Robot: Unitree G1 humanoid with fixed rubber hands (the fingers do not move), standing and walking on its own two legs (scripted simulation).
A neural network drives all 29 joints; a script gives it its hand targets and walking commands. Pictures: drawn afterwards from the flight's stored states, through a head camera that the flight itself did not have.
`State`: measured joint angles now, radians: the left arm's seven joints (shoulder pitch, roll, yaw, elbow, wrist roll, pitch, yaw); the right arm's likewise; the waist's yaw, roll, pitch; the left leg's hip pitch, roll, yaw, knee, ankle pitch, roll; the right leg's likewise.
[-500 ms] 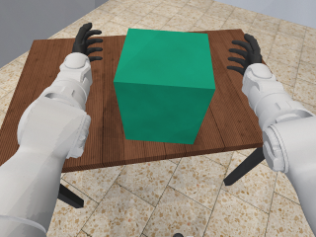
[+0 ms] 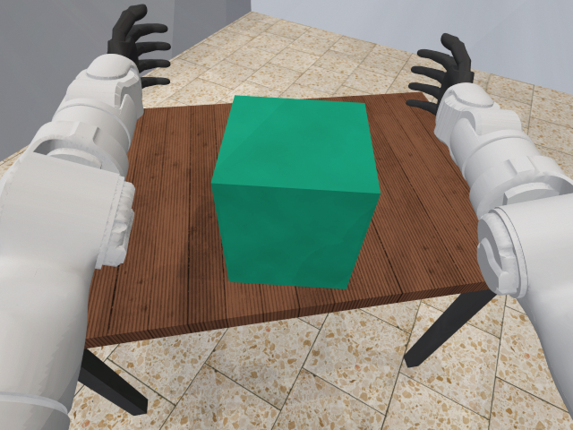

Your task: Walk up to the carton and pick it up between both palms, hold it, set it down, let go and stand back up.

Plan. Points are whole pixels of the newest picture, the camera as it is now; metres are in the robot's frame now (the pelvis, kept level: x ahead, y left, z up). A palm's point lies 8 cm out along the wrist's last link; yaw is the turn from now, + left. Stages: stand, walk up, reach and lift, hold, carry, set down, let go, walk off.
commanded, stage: set down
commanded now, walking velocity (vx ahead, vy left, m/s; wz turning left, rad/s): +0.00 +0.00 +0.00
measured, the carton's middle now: (293, 197) +0.46 -0.04 +0.04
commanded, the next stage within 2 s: none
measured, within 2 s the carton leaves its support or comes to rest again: neither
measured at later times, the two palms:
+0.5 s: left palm (147, 130) +0.46 +0.16 +0.19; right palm (444, 156) +0.40 -0.23 +0.17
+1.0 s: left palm (130, 194) +0.40 +0.19 +0.14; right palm (432, 214) +0.35 -0.21 +0.12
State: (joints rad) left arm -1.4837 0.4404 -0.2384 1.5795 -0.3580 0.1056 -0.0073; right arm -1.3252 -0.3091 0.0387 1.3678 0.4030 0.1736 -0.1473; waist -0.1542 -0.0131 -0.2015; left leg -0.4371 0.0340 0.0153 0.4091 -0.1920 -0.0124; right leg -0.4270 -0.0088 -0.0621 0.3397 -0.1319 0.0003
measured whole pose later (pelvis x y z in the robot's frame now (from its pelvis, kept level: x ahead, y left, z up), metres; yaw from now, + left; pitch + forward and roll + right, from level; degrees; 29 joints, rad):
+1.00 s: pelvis -0.02 +0.00 +0.00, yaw -1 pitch +0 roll -1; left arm -0.78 0.34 0.02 0.88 -0.18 0.21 -0.04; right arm -0.65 -0.19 -0.06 0.78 0.28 0.17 -0.18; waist -0.07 -0.02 -0.03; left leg -0.19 0.03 0.03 0.38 -0.19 -0.01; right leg -0.19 0.00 -0.03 0.31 -0.12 0.00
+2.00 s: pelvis +0.00 +0.01 +0.00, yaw -2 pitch -5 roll -1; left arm 0.05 0.28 0.02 0.22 -0.18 0.05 -0.06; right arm 0.19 -0.09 -0.03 0.13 0.16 0.00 -0.14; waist 0.00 0.00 0.08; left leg -0.04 0.02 0.03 0.35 -0.22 0.00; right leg -0.05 0.00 0.00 0.31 -0.17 0.01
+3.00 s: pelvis +0.00 +0.00 +0.01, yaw -2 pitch -5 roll +0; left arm 0.17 0.20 0.00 0.45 -0.03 0.09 0.00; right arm 0.21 -0.17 -0.05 0.55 0.00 -0.12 -0.01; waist 0.01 0.00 0.09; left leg -0.03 0.02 0.03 0.33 -0.21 -0.01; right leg -0.06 0.00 0.01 0.31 -0.17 0.00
